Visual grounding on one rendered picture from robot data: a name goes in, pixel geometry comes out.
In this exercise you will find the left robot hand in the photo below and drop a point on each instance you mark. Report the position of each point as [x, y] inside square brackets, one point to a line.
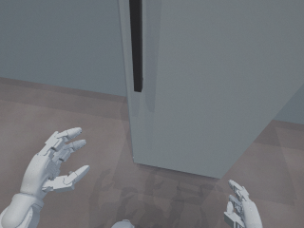
[36, 178]

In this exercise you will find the handle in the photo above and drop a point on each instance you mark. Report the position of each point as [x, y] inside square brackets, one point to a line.
[136, 27]

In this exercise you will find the right robot hand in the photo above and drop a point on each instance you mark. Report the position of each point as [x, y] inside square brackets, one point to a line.
[247, 215]

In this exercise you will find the left robot forearm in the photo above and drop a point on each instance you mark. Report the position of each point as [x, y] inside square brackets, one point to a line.
[23, 212]

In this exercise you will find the fridge door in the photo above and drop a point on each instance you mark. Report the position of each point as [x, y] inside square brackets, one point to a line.
[214, 74]

